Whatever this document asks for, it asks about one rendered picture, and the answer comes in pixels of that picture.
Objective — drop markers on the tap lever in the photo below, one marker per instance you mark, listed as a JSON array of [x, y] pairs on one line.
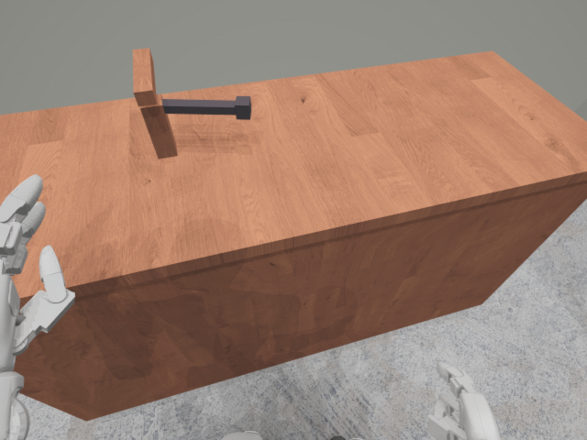
[[241, 108]]

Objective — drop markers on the left robot hand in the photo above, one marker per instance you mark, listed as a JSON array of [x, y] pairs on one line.
[[20, 218]]

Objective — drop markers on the counter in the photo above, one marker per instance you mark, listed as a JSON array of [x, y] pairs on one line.
[[353, 203]]

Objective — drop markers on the left robot forearm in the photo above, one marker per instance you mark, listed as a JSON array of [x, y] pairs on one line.
[[14, 416]]

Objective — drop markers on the right robot hand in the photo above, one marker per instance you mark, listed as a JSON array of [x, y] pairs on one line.
[[469, 419]]

